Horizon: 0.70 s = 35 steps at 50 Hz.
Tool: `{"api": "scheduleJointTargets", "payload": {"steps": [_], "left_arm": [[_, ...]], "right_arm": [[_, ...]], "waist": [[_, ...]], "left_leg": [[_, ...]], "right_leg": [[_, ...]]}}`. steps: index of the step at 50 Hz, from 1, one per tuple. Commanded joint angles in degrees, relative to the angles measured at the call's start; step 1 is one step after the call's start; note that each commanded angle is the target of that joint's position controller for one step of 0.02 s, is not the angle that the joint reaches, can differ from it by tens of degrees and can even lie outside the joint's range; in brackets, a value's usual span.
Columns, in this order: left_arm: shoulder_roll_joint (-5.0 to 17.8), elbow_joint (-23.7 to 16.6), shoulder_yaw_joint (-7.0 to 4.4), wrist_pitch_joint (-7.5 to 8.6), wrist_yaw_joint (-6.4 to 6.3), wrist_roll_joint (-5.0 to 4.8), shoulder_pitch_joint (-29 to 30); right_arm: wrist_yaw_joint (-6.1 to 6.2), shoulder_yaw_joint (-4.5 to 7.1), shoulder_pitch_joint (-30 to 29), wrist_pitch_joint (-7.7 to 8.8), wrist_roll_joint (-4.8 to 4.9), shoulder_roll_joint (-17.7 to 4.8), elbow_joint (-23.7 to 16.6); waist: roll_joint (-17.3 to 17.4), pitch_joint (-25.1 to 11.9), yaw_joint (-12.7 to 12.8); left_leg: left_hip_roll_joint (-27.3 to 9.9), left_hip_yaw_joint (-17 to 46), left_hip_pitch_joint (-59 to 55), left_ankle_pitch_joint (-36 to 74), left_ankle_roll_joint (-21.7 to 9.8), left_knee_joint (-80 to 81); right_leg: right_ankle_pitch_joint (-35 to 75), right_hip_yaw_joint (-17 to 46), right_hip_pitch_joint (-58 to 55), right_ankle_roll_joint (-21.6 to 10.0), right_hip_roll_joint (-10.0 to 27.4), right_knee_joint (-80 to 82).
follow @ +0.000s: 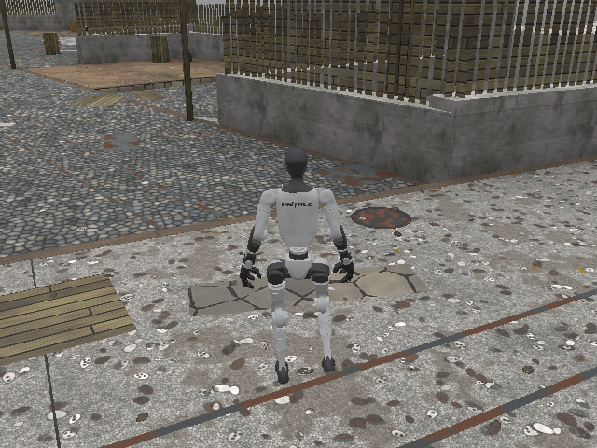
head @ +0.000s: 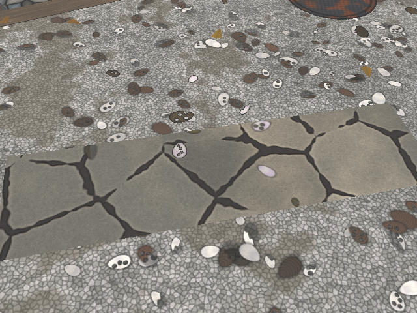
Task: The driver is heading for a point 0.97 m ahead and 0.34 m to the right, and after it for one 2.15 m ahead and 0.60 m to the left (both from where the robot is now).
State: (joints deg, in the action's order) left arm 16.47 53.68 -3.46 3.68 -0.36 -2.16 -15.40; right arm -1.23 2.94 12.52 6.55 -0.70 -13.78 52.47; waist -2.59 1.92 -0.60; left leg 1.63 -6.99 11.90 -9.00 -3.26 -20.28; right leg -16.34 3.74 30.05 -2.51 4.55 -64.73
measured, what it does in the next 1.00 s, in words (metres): walks ahead, turning right: right foot, then left foot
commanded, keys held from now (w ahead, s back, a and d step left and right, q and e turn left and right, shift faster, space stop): w+e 0.84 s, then w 0.16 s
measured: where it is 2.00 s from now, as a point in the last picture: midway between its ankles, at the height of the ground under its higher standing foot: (322, 200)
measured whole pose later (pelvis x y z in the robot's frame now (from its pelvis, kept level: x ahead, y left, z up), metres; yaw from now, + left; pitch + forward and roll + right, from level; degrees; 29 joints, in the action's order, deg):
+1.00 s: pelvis +0.56 -0.13 -0.01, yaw -33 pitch +1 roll +2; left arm 16.6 42.9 -3.7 2.3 -0.5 -1.2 -16.9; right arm -1.1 3.5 11.2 6.3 -0.6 -14.9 44.5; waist -2.1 1.0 -0.3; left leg 2.3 -1.3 17.0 -9.6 -1.7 -25.1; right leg -22.1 4.8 26.4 -1.7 -0.4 -67.0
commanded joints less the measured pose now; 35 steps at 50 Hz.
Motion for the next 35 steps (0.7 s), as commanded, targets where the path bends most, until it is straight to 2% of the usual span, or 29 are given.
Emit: {"api": "scheduleJointTargets", "payload": {"steps": [1, 4, 7, 10, 12, 13, 15, 16, 17, 18, 19, 20, 21, 22, 23, 24, 25, 28, 29, 32, 35], "left_arm": [[1.77, -2.91, -0.91, -1.06, -0.07, 0.2, -2.11], [1.58, -5.02, -1.0, -0.91, 0.35, 0.69, 2.24], [0.5, -7.33, -0.39, -0.53, 1.48, 1.11, 8.27], [-0.13, -10.32, 0.12, -0.49, 2.58, 1.13, 13.85], [0.14, -12.25, 0.1, -0.55, 3.4, 0.96, 15.99], [0.58, -13.01, -0.1, -0.6, 3.81, 0.84, 16.11], [2.6, -13.61, -1.12, -0.91, 4.22, 0.72, 13.35], [4.34, -12.92, -2.12, -1.08, 4.21, 0.54, 8.62], [7.11, -11.1, -3.74, -1.13, 3.8, 0.38, 0.4], [11.85, -8.94, -5.86, -1.65, 2.51, 0.5, -8.67], [17.59, -9.13, -6.56, -1.41, 1.95, 0.25, -7.53], [13.84, -10.64, -5.29, -0.7, 2.1, 1.14, -9.81], [10.38, -10.4, -4.4, 0.05, 2.08, 1.59, -7.5], [8.19, -11.11, -3.79, 0.57, 2.07, 1.2, -3.35], [6.23, -12.17, -3.19, 0.69, 2.08, 1.14, 1.02], [5.02, -13.16, -2.67, 0.78, 1.87, 1.67, 3.26], [5.16, -13.54, -2.6, 0.77, 1.67, 1.78, 3.78], [7.79, -13.22, -3.23, 0.95, 0.57, 1.35, 1.58], [8.47, -13.03, -3.44, 0.85, 0.16, 1.25, 0.57], [8.58, -12.58, -3.51, 0.17, -0.46, 0.88, -1.87], [8.48, -11.68, -3.49, -0.25, -0.5, 0.67, -4.72]], "right_arm": [[0.59, 1.54, -0.8, 1.15, -0.39, -6.77, -1.93], [1.54, 1.83, 0.1, 0.8, -0.48, -7.77, -1.37], [2.28, 2.06, 1.3, 0.3, -0.04, -8.98, -1.21], [2.64, 2.45, 5.08, -0.78, 0.63, -9.88, 0.0], [2.68, 2.75, 6.25, -1.81, 1.1, -10.4, 0.38], [2.75, 2.93, 5.86, -2.29, 1.27, -10.89, 0.19], [3.14, 3.48, 4.3, -3.15, 1.48, -12.63, -0.75], [3.36, 3.67, 3.57, -3.67, 1.5, -13.31, -1.21], [3.48, 3.63, 2.3, -4.03, 1.74, -13.55, -1.76], [3.55, 3.13, 2.66, -3.67, 1.09, -12.55, -2.86], [2.29, 0.29, 8.61, -1.9, -0.89, -2.67, -5.66], [1.28, 0.58, 3.14, 0.98, 1.72, -6.62, -7.13], [0.79, 1.32, -2.93, 2.43, 3.8, -9.29, -8.85], [1.04, 1.18, -3.56, 2.99, 3.24, -9.12, -8.87], [1.54, 1.64, -3.29, 2.8, 1.64, -9.44, -8.01], [1.63, 2.16, -1.98, 2.05, 0.93, -10.11, -7.82], [1.6, 2.34, -1.3, 1.21, 0.62, -9.85, -8.03], [1.93, 1.85, -4.01, -0.25, -0.31, -7.43, -9.78], [2.0, 1.65, -6.42, -0.39, -0.35, -6.95, -10.7], [1.53, 0.94, -12.6, -0.15, -0.01, -5.32, -12.68], [0.84, 0.9, -16.96, 0.28, 0.92, -5.84, -14.67]], "waist": [[6.45, -0.65, 1.39], [5.66, 0.89, 0.69], [4.79, 2.25, -1.23], [3.8, 3.78, -3.26], [4.18, 4.05, -3.33], [4.71, 3.63, -2.62], [7.06, 0.24, 0.15], [7.96, -2.69, 3.08], [7.29, -6.98, 7.79], [2.13, -12.04, 11.44], [-12.55, -16.2, 3.71], [-6.84, -23.22, 7.42], [-3.73, -14.83, 8.18], [1.11, -9.86, 5.44], [3.37, -6.59, 2.82], [2.7, -5.67, 0.84], [2.41, -5.14, -0.19], [1.97, -3.11, -0.21], [1.53, -2.36, 0.53], [-0.83, -1.66, 3.15], [-2.24, -1.43, 5.09]], "left_leg": [[-16.06, 9.48, -3.44, 11.34, -7.45, 13.08], [-15.21, 4.33, -4.77, 13.41, -6.95, 14.09], [-14.65, -0.22, -6.04, 13.85, -5.95, 14.79], [-16.69, -2.23, -12.65, 16.65, -5.8, 12.92], [-18.18, -3.26, -17.37, 21.14, -5.29, 10.1], [-18.62, -4.04, -18.76, 26.38, -4.76, 8.02], [-18.62, -5.62, -20.05, 44.83, -3.45, 0.52], [-18.16, -6.2, -19.37, 51.87, -2.75, -6.92], [-16.36, -7.21, -15.27, 51.34, -1.18, -18.15], [-13.67, -7.28, -2.28, 35.35, 1.48, -35.13], [-1.39, -1.97, 24.21, -21.56, 5.05, -55.35], [0.81, 11.53, 32.08, -25.88, 4.03, -62.3], [-2.56, 12.61, 37.12, -20.12, 2.24, -60.82], [-5.38, 12.45, 34.95, -14.68, 1.44, -55.38], [-7.19, 12.14, 30.44, -11.99, 1.9, -50.22], [-8.38, 12.51, 25.95, -10.18, 2.47, -47.29], [-8.61, 12.3, 23.6, -9.36, 3.28, -44.97], [-7.82, 10.25, 23.12, -4.03, 6.11, -35.79], [-7.17, 9.88, 23.5, -0.33, 6.76, -31.36], [-4.23, 9.3, 19.99, 11.35, 6.96, -17.6], [-2.31, 9.6, 17.35, 15.4, 6.43, -11.07]], "right_leg": [[6.01, 3.08, 6.79, 0.81, 3.67, 1.27], [14.21, 2.79, 9.81, 1.58, 3.14, 10.51], [20.52, -1.43, 8.35, 1.34, 2.47, 20.39], [19.68, -3.78, 10.94, 0.26, 1.92, 25.61], [15.97, -5.23, 12.25, -0.9, 1.19, 27.45], [13.57, -6.32, 11.1, -1.72, 0.32, 28.14], [8.01, -9.78, 4.02, -3.86, -3.38, 27.94], [5.54, -11.06, -2.46, -5.24, -5.7, 27.77], [7.96, -11.16, -14.38, -7.26, -8.01, 31.39], [7.89, -1.61, -31.52, -10.25, -3.79, 34.07], [2.6, 30.17, -50.67, -20.9, 10.95, 37.95], [-4.26, 45.23, -55.06, -23.86, 15.06, 47.5], [-0.43, 36.76, -50.16, -20.22, 13.45, 48.83], [5.11, 28.97, -41.37, -17.77, 10.85, 48.52], [11.42, 23.05, -32.67, -16.09, 8.41, 49.02], [16.06, 19.71, -27.16, -15.49, 6.81, 50.19], [18.25, 18.36, -24.03, -15.38, 5.94, 51.29], [24.44, 13.33, -18.39, -15.13, 3.94, 52.66], [24.35, 12.1, -17.5, -14.38, 2.92, 52.69], [19.45, 9.45, -15.5, -11.07, -0.41, 51.45], [14.87, 12.3, -16.73, -9.69, 0.47, 49.98]]}}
